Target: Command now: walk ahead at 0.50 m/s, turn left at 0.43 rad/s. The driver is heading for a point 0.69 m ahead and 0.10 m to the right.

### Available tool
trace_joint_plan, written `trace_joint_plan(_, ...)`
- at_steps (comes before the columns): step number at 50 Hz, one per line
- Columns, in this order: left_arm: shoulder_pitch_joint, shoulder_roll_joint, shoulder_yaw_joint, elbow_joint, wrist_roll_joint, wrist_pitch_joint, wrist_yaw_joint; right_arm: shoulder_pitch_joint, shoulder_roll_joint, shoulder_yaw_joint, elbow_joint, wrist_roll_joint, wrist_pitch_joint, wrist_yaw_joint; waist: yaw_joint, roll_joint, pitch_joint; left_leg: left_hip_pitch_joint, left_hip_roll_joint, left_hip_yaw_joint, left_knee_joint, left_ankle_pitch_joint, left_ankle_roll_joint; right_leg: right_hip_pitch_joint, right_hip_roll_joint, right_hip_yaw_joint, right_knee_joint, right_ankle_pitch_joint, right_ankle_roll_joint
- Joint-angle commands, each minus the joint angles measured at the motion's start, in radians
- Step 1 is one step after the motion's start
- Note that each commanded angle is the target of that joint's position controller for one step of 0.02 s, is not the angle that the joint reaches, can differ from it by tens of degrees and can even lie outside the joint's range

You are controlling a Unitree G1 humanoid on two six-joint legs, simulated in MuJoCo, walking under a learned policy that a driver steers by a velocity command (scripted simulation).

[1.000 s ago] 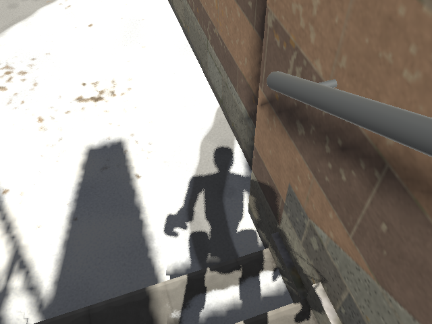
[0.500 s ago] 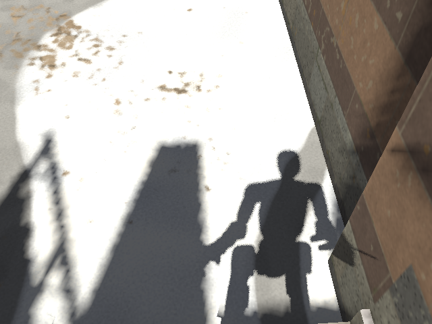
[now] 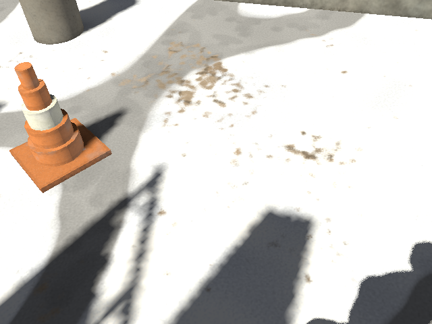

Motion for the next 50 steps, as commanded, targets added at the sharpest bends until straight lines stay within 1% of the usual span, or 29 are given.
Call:
trace_joint_plan(1,-0.017,0.047,-0.030,0.012,-0.010,-0.042,0.027,-0.159,-0.074,-0.010,-0.184,-0.007,0.008,-0.050,-0.059,-0.080,0.302,-0.426,0.194,-0.086,-0.099,0.332,0.008,-0.107,-0.421,0.633,-0.402,-0.255,-0.141)
trace_joint_plan(3,-0.066,0.034,-0.045,0.023,-0.009,-0.061,0.050,-0.106,-0.090,-0.025,-0.179,-0.035,-0.008,-0.041,-0.113,-0.158,0.303,-0.267,0.208,-0.082,-0.545,0.542,-0.012,-0.238,-0.240,0.323,-0.354,0.010,-0.042)
trace_joint_plan(5,-0.025,0.075,-0.035,0.041,0.007,-0.059,0.067,-0.224,-0.054,-0.019,-0.226,-0.072,-0.011,-0.024,-0.054,-0.169,0.242,-0.137,0.250,0.034,-0.854,0.754,-0.072,-0.225,-0.210,0.241,-0.389,0.360,-0.091)
trace_joint_plan(6,0.012,0.107,-0.023,0.041,-0.006,-0.043,0.071,-0.210,0.004,-0.007,-0.224,-0.068,0.004,-0.009,-0.053,-0.156,0.172,-0.083,0.253,0.065,-0.856,0.755,-0.103,-0.162,-0.223,0.253,-0.351,0.482,-0.108)
trace_joint_plan(7,0.020,0.144,-0.017,0.046,0.017,-0.043,0.058,-0.168,-0.016,-0.014,-0.214,-0.046,0.005,0.006,-0.069,-0.147,0.146,-0.053,0.255,0.059,-0.834,0.837,-0.092,-0.133,-0.235,0.249,-0.307,0.537,-0.111)
trace_joint_plan(8,0.035,0.162,-0.009,0.036,0.009,-0.044,0.054,-0.173,-0.038,-0.019,-0.217,-0.045,0.011,0.014,-0.059,-0.101,0.130,-0.078,0.250,0.065,-0.885,0.847,-0.078,-0.060,-0.236,0.227,-0.275,0.547,-0.099)
trace_joint_plan(9,0.152,0.102,-0.017,0.091,-0.019,-0.042,0.069,-0.228,-0.054,-0.027,-0.228,-0.051,0.005,0.022,-0.010,-0.082,0.141,-0.238,0.273,-0.014,-0.982,0.932,-0.052,0.123,-0.243,0.249,-0.201,0.429,-0.095)
trace_joint_plan(12,0.295,0.081,-0.022,0.086,-0.005,-0.031,0.083,-0.456,-0.054,-0.022,-0.300,-0.064,-0.028,0.073,0.115,-0.090,0.169,-0.432,0.258,0.011,-1.200,0.996,-0.044,0.368,-0.250,0.314,-0.117,0.151,-0.103)
trace_joint_plan(15,0.281,0.010,-0.042,0.068,-0.001,0.000,0.082,-0.555,-0.021,-0.005,-0.327,-0.062,-0.055,0.129,0.140,-0.046,0.195,-0.265,0.223,0.089,-1.397,1.134,-0.070,0.245,-0.187,0.253,-0.016,0.100,-0.102)
trace_joint_plan(16,0.274,0.035,-0.032,0.054,-0.020,0.009,0.078,-0.567,0.018,0.011,-0.334,-0.071,-0.050,0.140,0.158,-0.018,0.194,-0.117,0.193,0.142,-1.422,1.145,-0.082,0.146,-0.182,0.234,-0.023,0.094,-0.100)
trace_joint_plan(19,0.256,0.049,-0.020,0.058,-0.031,-0.001,0.059,-0.649,-0.007,0.009,-0.360,-0.045,-0.080,0.122,0.188,-0.132,0.238,-0.059,0.172,0.162,-1.521,0.995,-0.071,0.190,-0.163,0.247,0.031,0.247,-0.098)
trace_joint_plan(21,0.232,0.062,-0.007,0.068,-0.035,0.004,0.069,-0.577,-0.051,-0.001,-0.330,-0.054,-0.090,0.102,0.147,-0.135,0.221,0.056,0.190,0.136,-1.644,0.930,-0.051,0.261,-0.156,0.249,0.143,0.433,-0.080)
trace_joint_plan(23,0.196,0.091,-0.003,0.076,-0.022,0.000,0.042,-0.214,-0.149,-0.051,-0.194,-0.076,-0.096,0.087,-0.039,-0.141,0.049,0.523,0.188,0.149,-1.718,1.097,0.017,0.135,-0.129,0.224,0.515,0.597,-0.056)
trace_joint_plan(24,0.148,0.075,0.001,0.081,-0.021,-0.020,0.028,0.053,-0.193,-0.071,-0.107,-0.103,-0.092,0.082,-0.165,-0.086,-0.033,0.950,0.310,0.047,-1.617,1.379,0.061,-0.208,-0.057,0.209,0.835,0.210,0.000)
trace_joint_plan(25,0.317,-0.034,-0.041,0.103,-0.051,-0.030,0.019,0.165,-0.215,-0.059,-0.060,-0.151,-0.095,0.079,-0.141,0.090,-0.268,1.358,0.536,-0.084,-1.254,1.744,0.140,-0.534,0.022,0.272,1.299,-0.572,0.037)
trace_joint_plan(26,0.308,0.072,-0.041,0.014,-0.093,-0.046,0.016,0.161,-0.268,-0.086,-0.029,-0.094,-0.104,0.087,-0.150,0.283,-0.500,1.424,0.632,-0.363,-1.356,1.114,0.248,-0.618,-0.036,0.315,1.287,-0.395,0.064)
trace_joint_plan(27,0.192,0.155,-0.010,0.018,-0.075,-0.043,0.028,0.090,-0.140,-0.055,-0.064,-0.096,-0.075,0.075,-0.174,0.089,-0.407,1.236,0.514,-0.252,-1.478,0.849,0.194,-0.584,-0.103,0.269,1.074,-0.304,0.077)
trace_joint_plan(28,0.132,0.126,0.001,0.022,-0.047,-0.037,0.047,-0.012,-0.089,-0.036,-0.060,-0.112,-0.061,0.069,-0.125,-0.031,-0.188,1.033,0.482,-0.129,-1.497,1.103,0.141,-0.597,-0.092,0.219,1.101,-0.287,0.078)
trace_joint_plan(29,0.135,0.095,0.004,0.031,-0.027,-0.036,0.057,-0.101,-0.068,-0.023,-0.074,-0.086,-0.074,0.071,-0.046,-0.097,-0.099,0.846,0.451,-0.034,-1.508,1.247,0.108,-0.585,-0.114,0.184,0.976,-0.135,0.072)
trace_joint_plan(30,0.121,0.009,-0.014,-0.016,-0.017,-0.028,0.059,-0.112,-0.135,-0.048,-0.036,-0.085,-0.074,0.065,0.003,0.005,-0.147,0.757,0.534,-0.153,-1.584,0.926,0.170,-0.605,-0.147,0.172,0.998,-0.001,0.063)
trace_joint_plan(31,0.065,0.017,-0.004,-0.036,-0.020,-0.014,0.062,-0.147,-0.122,-0.041,-0.031,-0.108,-0.082,0.056,0.033,-0.088,-0.053,0.510,0.507,-0.119,-1.717,0.812,0.152,-0.478,-0.180,0.175,0.834,0.119,0.075)
trace_joint_plan(32,0.033,0.028,0.005,-0.047,-0.030,-0.005,0.055,-0.193,-0.086,-0.028,-0.041,-0.115,-0.089,0.048,0.045,-0.056,0.012,0.388,0.471,-0.038,-1.768,0.790,0.142,-0.412,-0.193,0.193,0.710,0.164,0.091)
trace_joint_plan(36,-0.074,0.043,0.015,-0.096,-0.023,-0.005,0.038,-0.139,-0.097,-0.029,0.016,-0.114,-0.106,0.005,0.029,0.026,0.066,0.442,0.423,0.119,-1.778,0.942,0.112,-0.462,-0.184,0.234,0.427,0.314,0.105)
trace_joint_plan(40,-0.261,0.012,-0.004,-0.165,0.003,0.000,-0.005,-0.075,-0.129,-0.032,0.047,-0.086,-0.096,-0.027,-0.033,-0.006,0.123,0.499,0.361,0.269,-1.789,0.950,0.051,-0.406,-0.127,0.087,0.131,0.517,0.055)
trace_joint_plan(44,-0.376,0.017,-0.009,-0.242,0.004,-0.008,-0.037,-0.002,-0.175,-0.036,0.086,-0.082,-0.070,-0.026,-0.051,-0.021,0.159,0.585,0.378,0.302,-1.715,1.096,0.012,-0.338,-0.066,0.006,-0.011,0.427,0.008)
trace_joint_plan(47,-0.191,0.100,0.024,-0.216,0.016,-0.022,-0.051,-0.055,-0.249,-0.054,0.065,-0.075,-0.045,-0.024,0.066,0.022,0.019,0.640,0.366,0.317,-1.443,1.366,-0.010,-0.054,0.013,-0.042,-0.086,0.312,-0.045)
trace_joint_plan(48,-0.086,0.162,0.046,-0.190,0.014,-0.023,-0.036,-0.055,-0.250,-0.054,0.058,-0.078,-0.047,-0.020,0.117,-0.029,-0.044,0.556,0.316,0.338,-1.241,1.240,-0.046,0.146,-0.004,0.007,-0.156,0.560,-0.072)
trace_joint_plan(49,-0.017,0.271,0.061,-0.178,0.029,-0.019,-0.016,0.032,-0.162,-0.029,0.035,-0.122,-0.062,-0.007,0.072,-0.284,-0.191,0.248,0.188,0.343,-0.823,0.459,-0.108,0.515,-0.245,0.290,-0.038,1.189,-0.200)
trace_joint_plan(50,0.014,0.254,0.040,-0.179,0.038,-0.030,-0.017,0.174,-0.100,0.007,0.077,-0.098,-0.084,0.032,0.043,-0.321,-0.465,0.054,0.080,0.121,-0.569,-0.094,-0.128,0.764,-0.501,0.695,-0.125,1.277,-0.414)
